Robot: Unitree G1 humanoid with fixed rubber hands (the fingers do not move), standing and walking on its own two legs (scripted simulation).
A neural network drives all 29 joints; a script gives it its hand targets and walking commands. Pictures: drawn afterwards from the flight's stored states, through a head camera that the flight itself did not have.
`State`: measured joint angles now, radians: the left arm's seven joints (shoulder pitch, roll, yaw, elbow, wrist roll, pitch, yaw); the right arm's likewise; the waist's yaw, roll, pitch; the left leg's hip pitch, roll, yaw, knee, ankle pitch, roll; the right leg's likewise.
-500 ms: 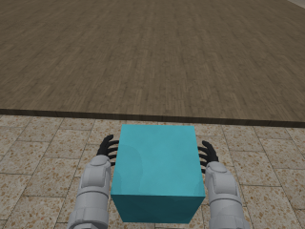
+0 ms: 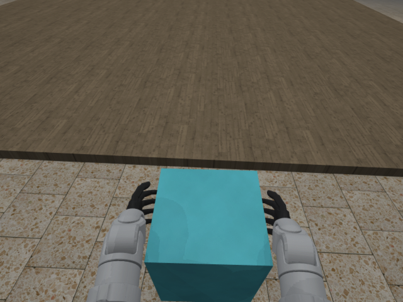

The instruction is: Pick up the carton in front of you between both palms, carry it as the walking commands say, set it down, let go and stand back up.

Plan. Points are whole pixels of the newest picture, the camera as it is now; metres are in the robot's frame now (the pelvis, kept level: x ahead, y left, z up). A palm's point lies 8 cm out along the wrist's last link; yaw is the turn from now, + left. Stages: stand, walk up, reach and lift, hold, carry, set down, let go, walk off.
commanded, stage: hold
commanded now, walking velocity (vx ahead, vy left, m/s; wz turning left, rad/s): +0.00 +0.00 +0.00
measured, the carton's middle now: (207, 238) +0.29 +0.00 -0.04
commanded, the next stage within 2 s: carry in 1.06 s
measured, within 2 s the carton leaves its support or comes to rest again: neither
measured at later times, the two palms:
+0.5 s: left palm (133, 216) +0.28 +0.15 +0.05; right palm (283, 225) +0.28 -0.15 +0.05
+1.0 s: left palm (133, 214) +0.28 +0.15 +0.05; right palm (282, 223) +0.28 -0.15 +0.05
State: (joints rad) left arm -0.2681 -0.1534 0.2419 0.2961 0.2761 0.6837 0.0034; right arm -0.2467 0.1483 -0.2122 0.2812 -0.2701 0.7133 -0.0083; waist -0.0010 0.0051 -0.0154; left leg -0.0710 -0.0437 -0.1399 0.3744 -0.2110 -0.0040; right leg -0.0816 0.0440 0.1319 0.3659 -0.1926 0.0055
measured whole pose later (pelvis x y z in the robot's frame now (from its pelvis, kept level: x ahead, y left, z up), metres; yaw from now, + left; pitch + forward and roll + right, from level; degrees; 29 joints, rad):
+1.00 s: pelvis +0.00 +0.00 +0.00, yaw +0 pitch -7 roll +0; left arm -0.28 -0.16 0.24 0.25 0.29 0.75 0.00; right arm -0.26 0.15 -0.21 0.24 -0.28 0.78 0.00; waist 0.00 0.01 0.00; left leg -0.03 -0.04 -0.13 0.36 -0.20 0.00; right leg -0.04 0.04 0.12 0.35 -0.18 0.00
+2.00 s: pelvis +0.38 +0.07 -0.01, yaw -1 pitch +5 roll +0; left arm -0.20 -0.14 0.14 -0.32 0.11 1.21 0.10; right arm -0.18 0.14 -0.11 -0.31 -0.11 1.22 -0.10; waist -0.01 -0.01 -0.05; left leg -0.33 0.03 0.25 0.43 -0.19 0.08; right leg -0.47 -0.09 -0.08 1.12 -0.34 -0.02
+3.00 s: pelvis +0.93 +0.05 -0.02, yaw +1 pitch +6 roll +0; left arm -0.88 0.01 0.28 0.02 0.06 1.28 0.14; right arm -0.83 0.01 -0.29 -0.02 -0.07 1.30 -0.14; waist 0.00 -0.02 0.15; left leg -0.46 0.01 0.16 0.52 -0.17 0.09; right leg -0.31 -0.02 -0.05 0.56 -0.31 0.00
